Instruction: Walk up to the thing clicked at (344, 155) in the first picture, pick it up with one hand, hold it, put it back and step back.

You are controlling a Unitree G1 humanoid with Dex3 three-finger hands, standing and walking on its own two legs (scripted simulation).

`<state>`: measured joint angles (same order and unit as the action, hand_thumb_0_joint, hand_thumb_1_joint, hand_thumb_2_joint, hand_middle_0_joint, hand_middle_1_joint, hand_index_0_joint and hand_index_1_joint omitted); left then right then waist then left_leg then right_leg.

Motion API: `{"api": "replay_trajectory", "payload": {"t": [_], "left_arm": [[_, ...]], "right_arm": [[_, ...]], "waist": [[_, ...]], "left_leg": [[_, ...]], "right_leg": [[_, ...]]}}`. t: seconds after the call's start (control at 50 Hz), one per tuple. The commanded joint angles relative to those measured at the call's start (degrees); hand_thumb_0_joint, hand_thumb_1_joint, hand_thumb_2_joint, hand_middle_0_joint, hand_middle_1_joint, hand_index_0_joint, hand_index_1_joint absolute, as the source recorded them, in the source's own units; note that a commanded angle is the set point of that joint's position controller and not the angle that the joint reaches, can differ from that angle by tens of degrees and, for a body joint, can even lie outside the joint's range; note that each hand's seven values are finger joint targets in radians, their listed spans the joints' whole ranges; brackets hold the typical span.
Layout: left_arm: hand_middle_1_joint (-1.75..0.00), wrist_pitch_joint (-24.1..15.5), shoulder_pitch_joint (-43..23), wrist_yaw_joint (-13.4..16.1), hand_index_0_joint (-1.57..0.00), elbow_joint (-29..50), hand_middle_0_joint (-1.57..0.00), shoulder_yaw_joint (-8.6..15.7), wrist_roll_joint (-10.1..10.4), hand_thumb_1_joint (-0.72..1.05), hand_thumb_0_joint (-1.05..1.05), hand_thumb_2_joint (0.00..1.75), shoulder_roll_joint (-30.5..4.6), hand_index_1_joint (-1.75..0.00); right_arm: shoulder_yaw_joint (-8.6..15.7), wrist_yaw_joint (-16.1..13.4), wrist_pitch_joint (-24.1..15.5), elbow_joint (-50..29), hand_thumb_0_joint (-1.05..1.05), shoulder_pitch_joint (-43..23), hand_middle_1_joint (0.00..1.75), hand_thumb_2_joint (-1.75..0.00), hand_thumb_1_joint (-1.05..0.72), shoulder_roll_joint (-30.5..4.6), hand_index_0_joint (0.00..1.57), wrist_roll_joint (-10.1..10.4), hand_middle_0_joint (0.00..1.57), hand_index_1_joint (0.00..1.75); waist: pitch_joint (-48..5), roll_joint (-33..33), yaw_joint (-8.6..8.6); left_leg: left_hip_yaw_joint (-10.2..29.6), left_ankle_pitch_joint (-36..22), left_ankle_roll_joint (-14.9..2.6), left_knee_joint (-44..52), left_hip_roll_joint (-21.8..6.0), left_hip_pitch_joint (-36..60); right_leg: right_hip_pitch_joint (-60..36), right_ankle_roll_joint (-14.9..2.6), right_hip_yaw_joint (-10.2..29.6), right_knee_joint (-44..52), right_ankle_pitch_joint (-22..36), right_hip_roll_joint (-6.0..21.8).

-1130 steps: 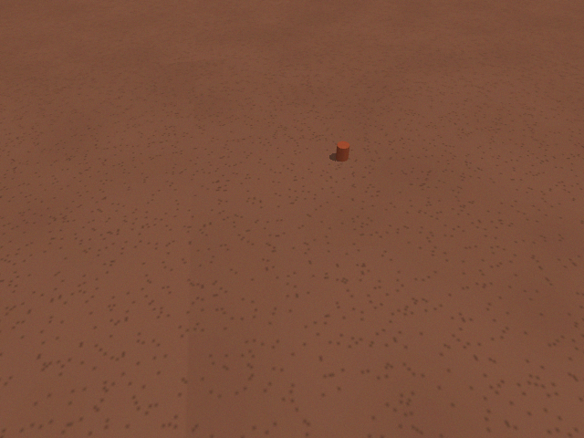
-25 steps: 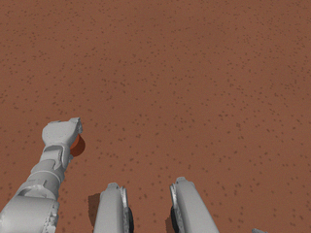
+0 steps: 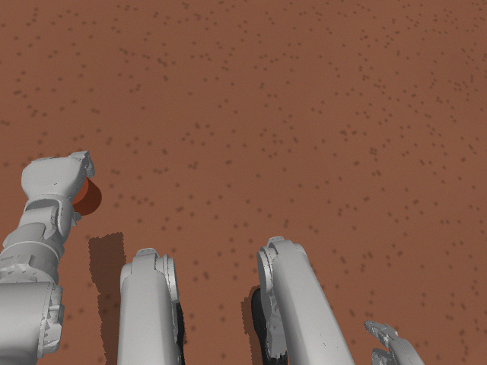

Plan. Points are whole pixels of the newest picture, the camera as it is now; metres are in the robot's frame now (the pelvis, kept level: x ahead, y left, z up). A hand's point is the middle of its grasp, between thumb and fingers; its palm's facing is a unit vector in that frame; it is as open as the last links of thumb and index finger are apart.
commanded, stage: crouch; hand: left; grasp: from above
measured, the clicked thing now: (75, 193) +0.43 +0.28 -0.20
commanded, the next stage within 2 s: lower in 0.62 s
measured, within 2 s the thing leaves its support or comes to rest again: rests again in 1.80 s
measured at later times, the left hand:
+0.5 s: hand (82, 200) +0.43 +0.28 -0.24, palm faces -0.46 -0.05 -0.89, open 9.9 cm
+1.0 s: hand (90, 203) +0.43 +0.28 -0.29, palm faces -0.48 -0.07 -0.88, open 9.9 cm
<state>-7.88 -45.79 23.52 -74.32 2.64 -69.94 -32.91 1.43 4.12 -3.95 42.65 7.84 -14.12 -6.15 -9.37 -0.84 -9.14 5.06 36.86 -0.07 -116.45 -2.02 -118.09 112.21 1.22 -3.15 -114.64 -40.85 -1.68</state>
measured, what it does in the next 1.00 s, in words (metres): lowers itself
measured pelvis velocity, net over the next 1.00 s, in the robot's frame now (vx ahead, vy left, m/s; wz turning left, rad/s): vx -0.01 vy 0.00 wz -0.07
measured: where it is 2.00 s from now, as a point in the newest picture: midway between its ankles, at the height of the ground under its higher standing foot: (222, 350)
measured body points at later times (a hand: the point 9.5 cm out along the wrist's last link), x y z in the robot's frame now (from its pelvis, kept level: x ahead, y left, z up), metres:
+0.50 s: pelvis -0.01 +0.00 -0.07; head +0.23 +0.05 +0.31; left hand +0.45 +0.28 -0.19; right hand +0.04 -0.28 -0.19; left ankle +0.08 +0.12 -0.41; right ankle +0.07 -0.13 -0.41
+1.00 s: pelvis -0.01 +0.00 -0.11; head +0.24 +0.05 +0.26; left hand +0.45 +0.28 -0.24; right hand +0.03 -0.28 -0.22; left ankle +0.08 +0.12 -0.41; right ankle +0.07 -0.13 -0.41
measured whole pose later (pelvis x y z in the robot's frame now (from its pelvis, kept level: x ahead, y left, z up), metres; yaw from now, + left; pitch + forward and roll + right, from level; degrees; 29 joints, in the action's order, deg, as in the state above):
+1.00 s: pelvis -0.01 +0.00 -0.11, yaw -4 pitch +34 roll -8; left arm -12.4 -52.5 24.9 -84.6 6.9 -72.0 -42.5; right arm -3.5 6.9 -3.8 44.0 6.8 -15.5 -8.8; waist -1.3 1.8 -12.4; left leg 8.5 37.1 0.5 -136.2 -2.7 -133.4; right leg 127.1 1.5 -5.3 -133.3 -40.5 -3.6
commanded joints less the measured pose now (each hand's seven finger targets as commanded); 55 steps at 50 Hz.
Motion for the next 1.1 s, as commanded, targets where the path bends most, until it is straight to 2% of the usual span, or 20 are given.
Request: {"api": "replay_trajectory", "payload": {"t": [0.0,0.02,0.06,0.08,0.12,0.16,0.2,0.22,0.24,0.28,0.32,0.44,0.64,0.68,0.72,0.8,0.9,0.94,0.98,1.08], "left_arm": [[-1.11,-0.46,-16.17,2.29,-0.81,6.63,-0.77,2.42,0.43,0.44,0.0,1.07,-13.33,-1.07],[-1.09,-0.8,-18.68,2.44,-0.81,9.01,-0.77,3.51,0.26,0.43,0.0,1.08,-15.78,-1.06],[-1.11,-1.28,-20.24,2.42,-0.8,9.65,-0.76,3.3,0.01,0.42,0.0,1.05,-15.71,-1.06],[-1.1,-1.17,-17.82,2.37,-0.79,6.88,-0.75,3.31,-0.36,0.41,0.0,1.05,-15.48,-1.06],[-1.08,-1.77,-20.17,2.75,-0.79,9.74,-0.76,5.15,-0.09,0.41,0.0,1.05,-18.4,-1.04],[-1.1,-1.58,-18.3,2.66,-0.79,6.58,-0.74,4.51,-0.69,0.42,0.0,1.03,-16.8,-1.05],[-1.07,-1.7,-20.5,2.71,-0.79,6.55,-0.76,4.32,-0.35,0.42,0.0,1.02,-17.11,-1.03],[-1.05,-2.05,-21.38,2.8,-0.78,7.47,-0.74,5.28,-0.69,0.39,0.0,1.01,-19.0,-1.01],[-1.07,-1.72,-19.25,2.74,-0.78,4.94,-0.74,5.01,-0.88,0.39,0.0,1.01,-17.84,-1.03],[-1.08,-1.83,-20.42,2.85,-0.78,5.56,-0.74,5.81,-0.75,0.39,0.0,1.05,-19.41,-1.04],[-1.08,-1.91,-22.49,2.94,-0.77,5.09,-0.73,4.74,-0.6,0.4,0.0,1.0,-18.85,-1.03],[-1.05,-2.31,-23.2,2.88,-0.77,1.97,-0.73,5.22,-1.04,0.38,0.0,0.97,-20.71,-1.0],[-1.02,-2.81,-23.73,2.88,-0.77,0.89,-0.75,6.17,-0.72,0.38,0.0,1.02,-22.65,-0.99],[-1.02,-3.01,-24.34,2.66,-0.78,0.58,-0.75,5.09,-1.09,0.38,0.0,0.99,-22.67,-0.99],[-0.99,-2.97,-23.68,2.53,-0.75,0.32,-0.73,5.4,-1.0,0.33,0.0,0.99,-23.03,-0.97],[-0.97,-3.63,-24.03,2.42,-0.74,-2.29,-0.72,4.17,-0.95,0.31,0.0,0.96,-22.71,-0.95],[-0.99,-4.69,-24.08,3.32,-0.78,-1.88,-0.76,4.7,-1.13,0.36,0.0,0.98,-23.72,-0.97],[-1.01,-4.97,-24.37,4.11,-0.78,-1.58,-0.76,6.36,-1.48,0.37,0.0,0.98,-25.38,-0.98],[-1.0,-4.99,-23.36,4.91,-0.79,-1.46,-0.76,6.82,-1.43,0.37,0.0,0.96,-25.69,-0.97],[-1.0,-4.43,-23.02,6.29,-0.77,-1.03,-0.75,7.45,-1.7,0.36,0.0,0.99,-26.12,-0.98]], "right_arm": [[3.68,0.31,-0.53,-0.69,0.0,11.68,0.3,-0.9,-0.91,-11.7,0.2,-0.55,0.2,0.3],[4.07,0.38,-0.44,-0.4,0.0,11.75,0.3,-0.9,-0.91,-12.4,0.2,-0.61,0.2,0.3],[3.96,0.84,-0.24,-0.51,0.0,11.93,0.3,-0.91,-0.92,-12.0,0.2,-0.76,0.2,0.3],[3.79,1.05,-0.21,-0.63,0.0,11.96,0.3,-0.91,-0.92,-12.14,0.2,-0.79,0.2,0.3],[3.8,1.21,-0.1,-0.44,0.0,11.93,0.3,-0.9,-0.92,-12.04,0.2,-0.8,0.2,0.3],[3.65,1.48,-0.1,-0.62,0.0,11.78,0.3,-0.9,-0.92,-12.36,0.2,-1.12,0.2,0.3],[3.72,1.47,-0.02,-0.61,0.0,11.22,0.3,-0.9,-0.91,-12.63,0.2,-1.14,0.2,0.3],[3.57,1.53,0.14,-0.2,0.0,11.57,0.3,-0.9,-0.91,-12.56,0.2,-1.11,0.2,0.3],[3.49,1.58,0.09,-0.33,0.0,11.93,0.3,-0.91,-0.92,-12.79,0.2,-1.18,0.2,0.3],[3.5,1.7,0.21,0.07,0.0,11.79,0.3,-0.9,-0.91,-12.95,0.2,-1.22,0.2,0.3],[3.43,1.79,0.14,0.02,0.0,11.53,0.3,-0.9,-0.91,-13.15,0.2,-1.29,0.2,0.3],[2.58,1.73,0.08,0.69,0.0,11.5,0.3,-0.9,-0.91,-13.13,0.2,-1.49,0.2,0.3],[0.92,1.67,0.22,1.21,0.0,11.73,0.3,-0.9,-0.91,-13.8,0.2,-1.81,0.2,0.3],[0.86,1.8,0.22,1.34,0.0,11.4,0.3,-0.9,-0.92,-13.85,0.2,-1.84,0.2,0.3],[0.72,1.78,0.2,1.18,0.0,11.37,0.3,-0.9,-0.91,-14.17,0.2,-1.82,0.2,0.3],[-0.24,1.8,0.22,1.22,0.0,10.6,0.3,-0.9,-0.91,-14.29,0.2,-2.0,0.2,0.3],[-0.77,2.06,-0.23,1.24,0.0,10.43,0.3,-0.9,-0.92,-14.89,0.2,-2.57,0.2,0.3],[-0.96,2.17,-0.22,1.27,0.0,10.74,0.3,-0.9,-0.92,-15.22,0.2,-2.91,0.2,0.3],[-0.94,2.17,-0.14,1.28,0.0,9.91,0.3,-0.9,-0.92,-15.39,0.2,-3.12,0.2,0.3],[-1.22,2.56,-0.29,1.5,0.0,9.73,0.3,-0.9,-0.91,-15.38,0.2,-3.78,0.2,0.3]], "waist": [[-37.27,-12.9,-0.09],[-38.46,-13.35,-0.01],[-38.5,-13.18,-0.72],[-37.04,-12.43,-0.49],[-38.73,-12.05,-0.1],[-37.43,-12.58,-0.48],[-36.84,-13.79,-1.06],[-37.81,-13.49,-0.71],[-36.98,-13.34,-0.66],[-37.91,-12.98,-0.4],[-36.15,-13.27,-1.43],[-35.32,-13.56,-1.32],[-34.25,-12.72,-1.96],[-33.8,-13.64,-2.11],[-32.58,-13.77,-1.91],[-30.25,-12.33,-2.84],[-30.84,-13.29,-3.41],[-31.22,-14.33,-3.37],[-32.22,-14.64,-2.72],[-32.6,-15.98,-3.36]], "left_leg": [[-1.84,-14.64,-0.98,9.02,0.74,35.33],[-1.79,-14.53,-1.09,8.13,0.5,35.41],[-2.18,-13.98,-1.28,6.6,0.6,33.36],[-2.3,-13.26,-1.34,6.31,0.68,31.87],[-2.67,-12.54,-1.55,5.04,0.62,30.15],[-2.2,-12.02,-1.27,4.77,0.48,30.24],[-2.04,-10.23,-1.18,4.24,0.39,29.13],[-2.1,-10.26,-1.26,3.71,0.44,28.77],[-1.82,-10.64,-1.07,3.73,0.46,29.04],[-2.46,-10.08,-1.35,2.42,0.49,27.53],[-2.15,-7.38,-1.3,2.21,0.34,25.6],[-2.22,-5.97,-1.29,0.09,0.47,23.36],[-2.37,-6.83,-1.45,-3.31,0.4,19.72],[-2.31,-6.46,-1.41,-3.56,0.37,19.22],[-2.26,-5.57,-1.38,-3.77,0.26,18.87],[-2.18,-4.55,-1.61,-5.52,0.35,15.4],[-1.66,-6.73,-1.28,-7.39,0.14,16.78],[-1.85,-7.61,-1.2,-8.01,0.31,16.27],[-1.57,-7.9,-1.03,-8.38,0.1,17.14],[-1.64,-8.85,-1.05,-10.13,-0.14,16.36]], "right_leg": [[-11.69,-3.12,-2.73,11.03,17.5,-0.9],[-11.07,-3.13,-2.83,10.33,17.51,-1.09],[-11.32,-3.1,-2.75,9.41,17.78,-1.34],[-11.33,-3.01,-2.79,9.22,17.44,-1.33],[-12.19,-2.97,-2.66,8.48,17.36,-1.72],[-9.92,-3.07,-3.16,7.05,16.5,-1.55],[-8.08,-3.14,-3.27,6.27,15.2,-1.6],[-8.7,-3.19,-3.28,6.03,15.24,-1.85],[-8.13,-3.18,-3.45,5.3,15.41,-1.5],[-8.31,-3.14,-3.42,5.1,15.24,-2.0],[-6.34,-3.24,-3.69,4.11,13.3,-1.83],[-4.76,-3.41,-3.93,2.31,11.85,-2.0],[-4.31,-3.03,-4.68,-0.19,12.92,-2.33],[-3.66,-3.27,-4.91,-0.9,12.67,-2.56],[-2.69,-3.31,-5.17,-1.06,11.81,-2.54],[-2.02,-3.13,-5.45,-1.86,11.03,-2.81],[-1.68,-2.95,-6.2,-3.94,13.05,-2.88],[-2.46,-2.85,-6.21,-4.58,13.93,-2.85],[-1.52,-2.96,-6.58,-5.44,14.11,-3.01],[-2.09,-2.76,-6.57,-6.42,15.57,-3.26]]}}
